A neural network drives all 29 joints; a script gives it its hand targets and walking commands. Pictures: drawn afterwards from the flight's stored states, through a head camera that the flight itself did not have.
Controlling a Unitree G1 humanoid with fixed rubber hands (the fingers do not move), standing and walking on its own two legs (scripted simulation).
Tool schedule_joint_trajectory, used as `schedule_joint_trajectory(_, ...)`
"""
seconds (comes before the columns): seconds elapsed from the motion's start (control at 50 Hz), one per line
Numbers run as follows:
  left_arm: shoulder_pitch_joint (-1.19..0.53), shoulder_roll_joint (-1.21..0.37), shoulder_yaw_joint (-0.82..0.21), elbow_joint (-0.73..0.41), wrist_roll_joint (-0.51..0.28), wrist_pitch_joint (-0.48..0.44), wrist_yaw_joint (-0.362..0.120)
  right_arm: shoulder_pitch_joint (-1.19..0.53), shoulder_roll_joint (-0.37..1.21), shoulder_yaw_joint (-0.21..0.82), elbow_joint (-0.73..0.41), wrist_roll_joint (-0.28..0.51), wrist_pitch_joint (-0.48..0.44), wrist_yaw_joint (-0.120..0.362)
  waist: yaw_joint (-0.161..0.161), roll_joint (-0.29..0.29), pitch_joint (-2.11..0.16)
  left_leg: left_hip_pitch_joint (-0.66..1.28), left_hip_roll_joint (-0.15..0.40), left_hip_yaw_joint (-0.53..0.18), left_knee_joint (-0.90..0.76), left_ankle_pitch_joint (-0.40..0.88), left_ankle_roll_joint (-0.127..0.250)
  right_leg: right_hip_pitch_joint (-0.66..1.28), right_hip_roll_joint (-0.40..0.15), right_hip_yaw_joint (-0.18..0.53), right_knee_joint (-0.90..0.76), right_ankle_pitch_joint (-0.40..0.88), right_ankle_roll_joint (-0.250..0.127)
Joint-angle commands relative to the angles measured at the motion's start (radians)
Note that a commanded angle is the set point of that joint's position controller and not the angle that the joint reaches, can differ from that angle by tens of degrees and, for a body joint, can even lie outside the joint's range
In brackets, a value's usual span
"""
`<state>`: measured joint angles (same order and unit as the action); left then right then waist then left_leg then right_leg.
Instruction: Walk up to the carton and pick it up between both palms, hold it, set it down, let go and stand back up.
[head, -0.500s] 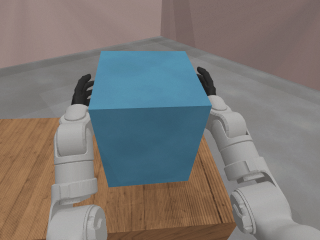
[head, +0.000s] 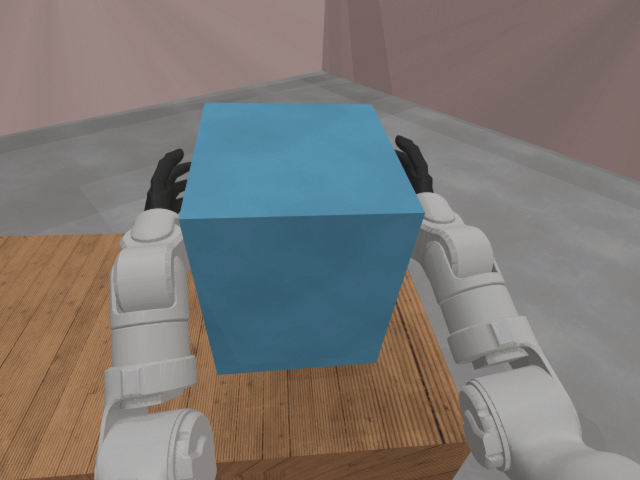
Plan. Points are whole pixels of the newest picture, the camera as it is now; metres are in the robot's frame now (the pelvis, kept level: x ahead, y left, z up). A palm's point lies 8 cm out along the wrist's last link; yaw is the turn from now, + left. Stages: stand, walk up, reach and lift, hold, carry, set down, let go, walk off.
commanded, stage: hold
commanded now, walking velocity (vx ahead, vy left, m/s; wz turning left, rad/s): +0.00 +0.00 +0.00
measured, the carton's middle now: (294, 239) +0.35 +0.01 +0.19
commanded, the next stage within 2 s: none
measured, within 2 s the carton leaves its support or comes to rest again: neither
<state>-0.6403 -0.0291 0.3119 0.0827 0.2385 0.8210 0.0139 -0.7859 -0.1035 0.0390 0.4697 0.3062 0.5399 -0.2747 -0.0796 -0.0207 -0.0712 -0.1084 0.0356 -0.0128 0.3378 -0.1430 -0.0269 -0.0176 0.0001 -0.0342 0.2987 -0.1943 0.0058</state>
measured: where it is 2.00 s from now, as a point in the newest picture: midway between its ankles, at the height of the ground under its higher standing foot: outside the picture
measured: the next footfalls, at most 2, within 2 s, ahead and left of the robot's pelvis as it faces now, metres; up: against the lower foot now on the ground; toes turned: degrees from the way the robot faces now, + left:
none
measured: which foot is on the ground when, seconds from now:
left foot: down 0.00-1.00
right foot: down 0.00-1.00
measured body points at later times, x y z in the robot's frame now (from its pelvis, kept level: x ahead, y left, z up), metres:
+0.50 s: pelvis +0.00 +0.00 +0.00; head -0.06 +0.02 +0.45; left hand +0.37 +0.16 +0.22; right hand +0.38 -0.14 +0.23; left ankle +0.03 +0.13 -0.75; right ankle -0.01 -0.12 -0.75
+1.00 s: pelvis +0.00 +0.00 +0.00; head -0.06 +0.02 +0.45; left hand +0.37 +0.16 +0.22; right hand +0.38 -0.14 +0.23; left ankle +0.03 +0.13 -0.75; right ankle -0.01 -0.12 -0.75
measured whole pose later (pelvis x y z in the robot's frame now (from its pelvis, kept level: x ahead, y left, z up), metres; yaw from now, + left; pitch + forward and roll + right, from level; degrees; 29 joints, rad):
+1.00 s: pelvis +0.00 +0.00 +0.00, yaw +0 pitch -5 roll -1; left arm -0.63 -0.03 0.31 0.08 0.24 0.82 0.02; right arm -0.79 -0.12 0.06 0.49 0.32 0.54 -0.28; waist -0.08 -0.02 -0.08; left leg -0.12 0.04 -0.01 0.35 -0.15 -0.03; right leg -0.02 0.00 -0.03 0.30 -0.20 0.01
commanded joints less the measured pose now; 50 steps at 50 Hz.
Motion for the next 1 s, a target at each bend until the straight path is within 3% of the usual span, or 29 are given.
schedule_joint_trajectory(0.0, -0.827, -0.48, -0.495, -0.104, -0.153, -0.082, -0.154, -0.85, 0.646, 0.312, -0.326, 0.114, -0.067, 0.133, 0.018, 0.033, -0.392, 0.2, -0.09, 0.037, -0.003, 0.192, 0.011, -0.025, 0.076, -0.028, -0.035, 0.218, 0.07)
schedule_joint_trajectory(0.02, -0.831, -0.48, -0.513, -0.153, -0.158, -0.085, -0.157, -0.783, 0.662, 0.325, -0.299, 0.126, -0.056, 0.125, -0.006, 0.049, -0.409, 0.217, -0.095, 0.036, 0.005, 0.215, 0.007, -0.007, 0.072, -0.017, -0.029, 0.262, 0.069)
schedule_joint_trajectory(0.04, -0.827, -0.468, -0.487, -0.092, -0.148, -0.082, -0.162, -0.829, 0.669, 0.329, -0.312, 0.12, -0.057, 0.121, 0.016, 0.018, -0.387, 0.205, -0.096, 0.042, -0.002, 0.181, 0.019, -0.014, 0.069, -0.015, -0.037, 0.246, 0.077)
schedule_joint_trajectory(0.08, -0.814, -0.492, -0.514, -0.122, -0.162, -0.083, -0.156, -0.809, 0.655, 0.319, -0.301, 0.116, -0.055, 0.123, 0.006, 0.035, -0.413, 0.208, -0.088, 0.034, -0.007, 0.215, 0.009, -0.017, 0.082, -0.027, -0.035, 0.223, 0.064)
schedule_joint_trajectory(0.1, -0.856, -0.492, -0.55, -0.163, -0.19, -0.098, -0.157, -0.81, 0.67, 0.327, -0.327, 0.115, -0.061, 0.118, -0.025, 0.043, -0.469, 0.237, -0.09, 0.035, 0.002, 0.219, -0.001, 0.0, 0.075, -0.028, -0.029, 0.25, 0.066)
schedule_joint_trajectory(0.2, -0.873, -0.485, -0.54, -0.188, -0.166, -0.098, -0.144, -0.818, 0.664, 0.328, -0.318, 0.14, -0.069, 0.119, -0.001, 0.109, -0.506, 0.239, -0.099, 0.036, 0.032, 0.246, -0.008, 0.001, 0.076, -0.017, -0.013, 0.28, 0.069)
schedule_joint_trajectory(0.24, -0.901, -0.5, -0.57, -0.229, -0.202, -0.102, -0.14, -0.785, 0.668, 0.326, -0.323, 0.143, -0.062, 0.124, -0.016, 0.095, -0.494, 0.237, -0.087, 0.019, 0.026, 0.262, -0.017, -0.011, 0.082, -0.026, -0.009, 0.281, 0.062)
schedule_joint_trajectory(0.28, -0.825, -0.465, -0.512, -0.102, -0.169, -0.084, -0.15, -0.795, 0.64, 0.304, -0.292, 0.108, -0.05, 0.118, -0.013, 0.038, -0.386, 0.214, -0.096, 0.035, 0.007, 0.204, 0.002, -0.029, 0.077, -0.019, -0.035, 0.245, 0.076)
schedule_joint_trajectory(0.3, -0.773, -0.479, -0.513, -0.125, -0.167, -0.086, -0.16, -0.713, 0.651, 0.31, -0.276, 0.107, -0.044, 0.111, -0.033, 0.033, -0.394, 0.219, -0.095, 0.035, 0.006, 0.242, -0.005, 0.002, 0.073, -0.019, -0.026, 0.316, 0.075)
schedule_joint_trajectory(0.34, -0.819, -0.462, -0.476, -0.084, -0.141, -0.081, -0.158, -0.817, 0.648, 0.328, -0.28, 0.124, -0.047, 0.121, 0.009, 0.017, -0.407, 0.216, -0.091, 0.038, -0.002, 0.194, 0.011, -0.018, 0.073, -0.025, -0.031, 0.238, 0.076)
schedule_joint_trajectory(0.44, -0.858, -0.493, -0.539, -0.156, -0.193, -0.098, -0.153, -0.845, 0.658, 0.331, -0.373, 0.13, -0.071, 0.114, -0.022, 0.047, -0.466, 0.237, -0.095, 0.034, 0.017, 0.243, -0.005, -0.008, 0.076, -0.017, -0.028, 0.279, 0.071)
schedule_joint_trajectory(0.46, -0.883, -0.477, -0.528, -0.135, -0.182, -0.097, -0.149, -0.835, 0.651, 0.311, -0.318, 0.122, -0.057, 0.119, -0.008, 0.063, -0.419, 0.212, -0.093, 0.026, 0.005, 0.195, -0.004, -0.041, 0.076, -0.019, -0.03, 0.215, 0.069)
schedule_joint_trajectory(0.5, -0.859, -0.5, -0.547, -0.209, -0.188, -0.102, -0.141, -0.798, 0.676, 0.351, -0.333, 0.143, -0.061, 0.123, -0.004, 0.068, -0.497, 0.246, -0.091, 0.025, 0.022, 0.275, -0.009, -0.006, 0.085, -0.03, -0.014, 0.292, 0.066)
schedule_joint_trajectory(0.52, -0.823, -0.484, -0.513, -0.143, -0.147, -0.089, -0.138, -0.795, 0.65, 0.328, -0.275, 0.14, -0.051, 0.125, 0.008, 0.078, -0.428, 0.235, -0.088, 0.028, 0.011, 0.227, -0.006, -0.033, 0.083, -0.029, -0.023, 0.225, 0.065)
schedule_joint_trajectory(0.54, -0.798, -0.454, -0.474, -0.117, -0.138, -0.082, -0.15, -0.775, 0.672, 0.348, -0.29, 0.132, -0.048, 0.117, 0.014, 0.034, -0.404, 0.228, -0.097, 0.04, 0.014, 0.224, 0.014, -0.004, 0.073, -0.017, -0.027, 0.261, 0.079)
schedule_joint_trajectory(0.58, -0.844, -0.486, -0.499, -0.117, -0.155, -0.09, -0.145, -0.857, 0.648, 0.331, -0.324, 0.131, -0.067, 0.132, 0.021, 0.035, -0.428, 0.209, -0.084, 0.033, -0.007, 0.163, 0.004, -0.039, 0.084, -0.033, -0.034, 0.148, 0.065)
schedule_joint_trajectory(0.6, -0.891, -0.484, -0.513, -0.143, -0.172, -0.102, -0.141, -0.81, 0.654, 0.295, -0.241, 0.112, -0.059, 0.137, -0.002, 0.059, -0.396, 0.197, -0.085, 0.035, -0.011, 0.154, -0.006, -0.071, 0.074, -0.02, -0.039, 0.149, 0.057)
schedule_joint_trajectory(0.62, -0.883, -0.495, -0.556, -0.207, -0.205, -0.109, -0.141, -0.81, 0.683, 0.336, -0.332, 0.132, -0.071, 0.126, -0.027, 0.05, -0.525, 0.254, -0.087, 0.032, 0.021, 0.245, -0.008, -0.01, 0.074, -0.019, -0.028, 0.255, 0.065)
schedule_joint_trajectory(0.66, -0.903, -0.507, -0.561, -0.156, -0.203, -0.105, -0.13, -0.862, 0.627, 0.307, -0.319, 0.118, -0.072, 0.136, -0.028, 0.087, -0.471, 0.248, -0.082, 0.025, 0.018, 0.237, -0.026, -0.064, 0.088, -0.039, -0.028, 0.209, 0.058)
schedule_joint_trajectory(0.68, -0.854, -0.487, -0.533, -0.127, -0.193, -0.1, -0.142, -0.837, 0.658, 0.323, -0.36, 0.121, -0.075, 0.125, -0.011, 0.057, -0.466, 0.253, -0.087, 0.031, 0.025, 0.231, -0.004, -0.039, 0.073, -0.017, -0.032, 0.238, 0.071)
schedule_joint_trajectory(0.7, -0.835, -0.505, -0.544, -0.135, -0.189, -0.096, -0.137, -0.814, 0.629, 0.314, -0.333, 0.121, -0.07, 0.123, -0.03, 0.068, -0.453, 0.243, -0.087, 0.023, 0.018, 0.258, -0.013, -0.019, 0.08, -0.024, -0.027, 0.284, 0.064)
schedule_joint_trajectory(0.76, -0.817, -0.48, -0.5, -0.066, -0.157, -0.09, -0.152, -0.824, 0.662, 0.337, -0.299, 0.122, -0.06, 0.122, 0.008, 0.03, -0.411, 0.214, -0.103, 0.043, 0.01, 0.209, 0.005, -0.007, 0.072, -0.017, -0.041, 0.238, 0.076)
schedule_joint_trajectory(0.8, -0.827, -0.503, -0.532, -0.175, -0.169, -0.095, -0.145, -0.781, 0.67, 0.341, -0.302, 0.143, -0.06, 0.123, -0.005, 0.068, -0.473, 0.234, -0.088, 0.034, 0.017, 0.263, -0.013, 0.006, 0.085, -0.025, -0.023, 0.261, 0.066)
schedule_joint_trajectory(0.82, -0.84, -0.476, -0.496, -0.114, -0.153, -0.089, -0.151, -0.792, 0.65, 0.313, -0.263, 0.136, -0.053, 0.121, 0.002, 0.071, -0.391, 0.215, -0.098, 0.04, 0.008, 0.207, -0.005, -0.029, 0.078, -0.016, -0.041, 0.195, 0.072)
schedule_joint_trajectory(0.84, -0.835, -0.509, -0.556, -0.208, -0.179, -0.096, -0.148, -0.756, 0.665, 0.322, -0.297, 0.133, -0.059, 0.118, -0.023, 0.083, -0.465, 0.236, -0.09, 0.032, 0.021, 0.281, -0.017, 0.0, 0.083, -0.024, -0.018, 0.298, 0.066)
schedule_joint_trajectory(0.86, -0.831, -0.489, -0.511, -0.13, -0.153, -0.085, -0.147, -0.815, 0.64, 0.312, -0.286, 0.132, -0.057, 0.129, 0.008, 0.065, -0.419, 0.227, -0.089, 0.033, 0.012, 0.229, -0.005, -0.023, 0.083, -0.026, -0.036, 0.213, 0.064)
schedule_joint_trajectory(0.92, -0.845, -0.497, -0.542, -0.182, -0.182, -0.092, -0.148, -0.839, 0.671, 0.354, -0.378, 0.155, -0.066, 0.116, -0.006, 0.044, -0.481, 0.221, -0.097, 0.029, 0.029, 0.283, -0.005, 0.028, 0.082, -0.022, -0.011, 0.337, 0.074)
schedule_joint_trajectory(0.96, -0.81, -0.478, -0.503, -0.153, -0.142, -0.085, -0.144, -0.76, 0.645, 0.333, -0.259, 0.138, -0.045, 0.121, 0.002, 0.056, -0.389, 0.222, -0.091, 0.031, 0.009, 0.255, -0.009, -0.008, 0.087, -0.024, -0.025, 0.274, 0.067)
schedule_joint_trajectory(0.98, -0.822, -0.471, -0.498, -0.129, -0.155, -0.086, -0.152, -0.8, 0.655, 0.327, -0.31, 0.137, -0.048, 0.117, -0.003, 0.032, -0.402, 0.211, -0.097, 0.033, 0.013, 0.216, 0.0, -0.012, 0.081, -0.022, -0.028, 0.272, 0.073)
